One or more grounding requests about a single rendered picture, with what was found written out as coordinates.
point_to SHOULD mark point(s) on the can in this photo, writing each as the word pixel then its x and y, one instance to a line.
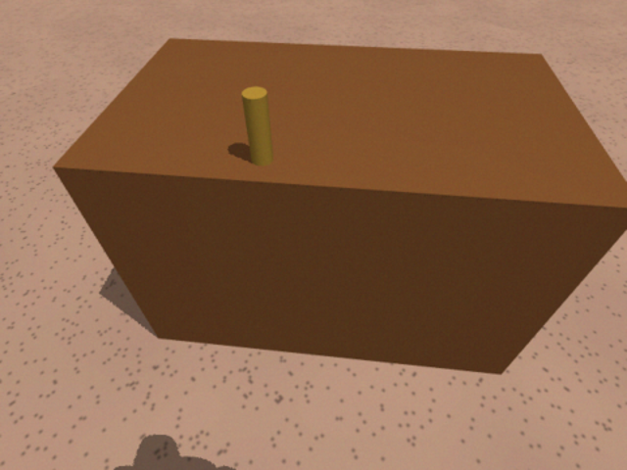
pixel 255 105

